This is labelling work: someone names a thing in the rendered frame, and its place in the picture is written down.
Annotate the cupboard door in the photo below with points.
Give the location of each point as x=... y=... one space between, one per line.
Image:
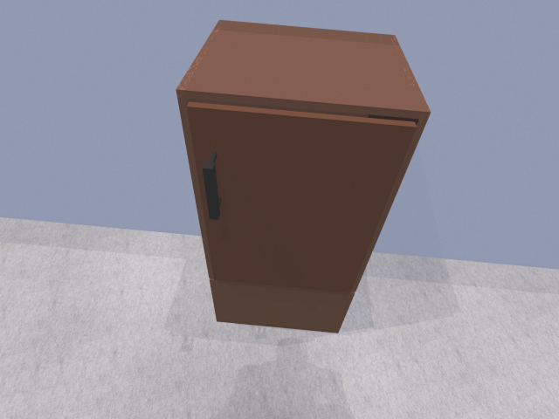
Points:
x=301 y=193

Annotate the handle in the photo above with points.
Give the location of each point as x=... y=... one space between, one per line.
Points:
x=210 y=183

